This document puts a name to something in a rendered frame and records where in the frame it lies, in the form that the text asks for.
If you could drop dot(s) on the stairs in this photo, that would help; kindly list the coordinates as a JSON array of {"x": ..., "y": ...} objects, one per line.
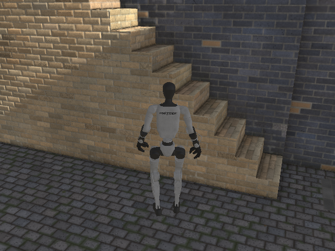
[{"x": 78, "y": 76}]

